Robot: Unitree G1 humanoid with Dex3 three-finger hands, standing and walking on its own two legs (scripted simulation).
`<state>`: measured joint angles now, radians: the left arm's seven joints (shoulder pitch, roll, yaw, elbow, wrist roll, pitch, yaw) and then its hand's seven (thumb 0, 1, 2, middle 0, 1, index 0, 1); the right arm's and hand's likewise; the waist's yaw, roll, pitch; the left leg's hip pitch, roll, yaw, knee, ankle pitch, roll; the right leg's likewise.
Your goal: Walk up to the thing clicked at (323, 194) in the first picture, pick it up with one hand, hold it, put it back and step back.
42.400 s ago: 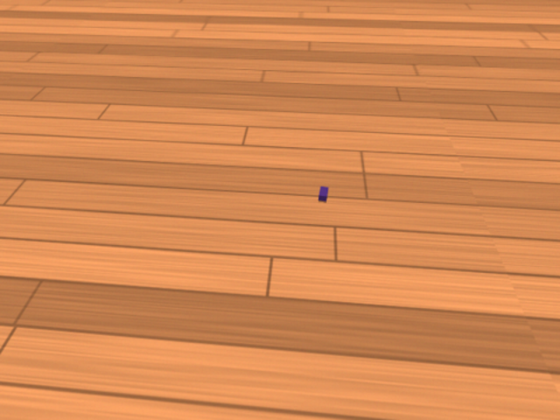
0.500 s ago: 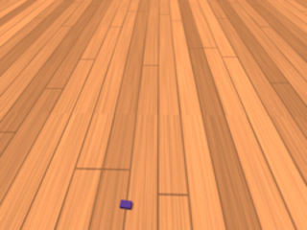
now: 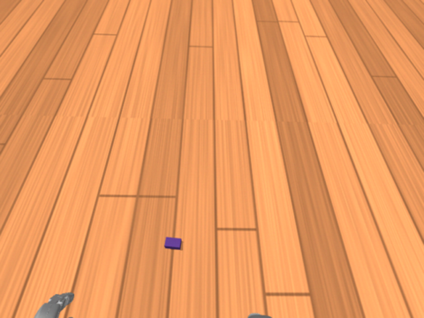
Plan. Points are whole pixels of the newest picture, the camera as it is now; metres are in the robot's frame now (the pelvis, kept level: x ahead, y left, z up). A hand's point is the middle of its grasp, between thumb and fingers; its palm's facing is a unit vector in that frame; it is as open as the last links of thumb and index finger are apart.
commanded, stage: step back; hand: left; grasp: from above
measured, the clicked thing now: (173, 243) +0.48 +0.16 -0.74
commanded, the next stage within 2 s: none
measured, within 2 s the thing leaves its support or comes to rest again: neither
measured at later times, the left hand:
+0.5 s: hand out of the picture +0.02 +0.24 -0.14, palm faces -0.12 -0.91 -0.40, open 7.4 cm
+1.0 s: hand out of the picture -0.12 +0.27 -0.14, palm faces -0.05 -0.93 -0.36, open 7.4 cm
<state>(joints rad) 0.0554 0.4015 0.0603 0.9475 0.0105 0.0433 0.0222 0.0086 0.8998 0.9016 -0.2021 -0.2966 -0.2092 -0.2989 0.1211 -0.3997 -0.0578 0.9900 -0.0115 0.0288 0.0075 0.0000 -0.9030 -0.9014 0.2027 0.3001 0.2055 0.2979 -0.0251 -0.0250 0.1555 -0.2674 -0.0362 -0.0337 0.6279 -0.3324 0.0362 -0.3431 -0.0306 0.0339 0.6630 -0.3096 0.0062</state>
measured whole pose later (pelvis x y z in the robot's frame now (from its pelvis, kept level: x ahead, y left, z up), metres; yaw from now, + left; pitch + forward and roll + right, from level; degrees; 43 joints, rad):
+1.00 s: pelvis -0.24 +0.00 +0.01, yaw -4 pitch -2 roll -1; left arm 0.17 0.40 0.09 0.81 0.02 0.07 0.01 0.01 0.90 0.90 -0.20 -0.30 -0.21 -0.30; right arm 0.15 -0.35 -0.04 0.86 -0.03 0.02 -0.01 0.00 -0.90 -0.90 0.21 0.30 0.21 0.30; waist 0.01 -0.04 0.16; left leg -0.28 0.02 -0.03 0.54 -0.23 0.01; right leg -0.44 0.11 0.17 1.18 -0.49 0.01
